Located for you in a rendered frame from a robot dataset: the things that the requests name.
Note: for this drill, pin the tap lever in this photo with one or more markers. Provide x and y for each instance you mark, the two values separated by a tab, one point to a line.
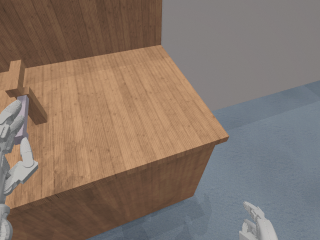
24	111

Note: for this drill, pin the counter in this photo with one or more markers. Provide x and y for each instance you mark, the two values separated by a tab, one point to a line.
116	128

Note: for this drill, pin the left robot hand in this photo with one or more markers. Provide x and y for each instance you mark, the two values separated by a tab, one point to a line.
10	125

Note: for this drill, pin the right robot hand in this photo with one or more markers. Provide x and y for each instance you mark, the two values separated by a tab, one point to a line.
263	230

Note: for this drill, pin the left robot forearm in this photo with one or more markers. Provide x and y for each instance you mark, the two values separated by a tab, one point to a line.
6	229

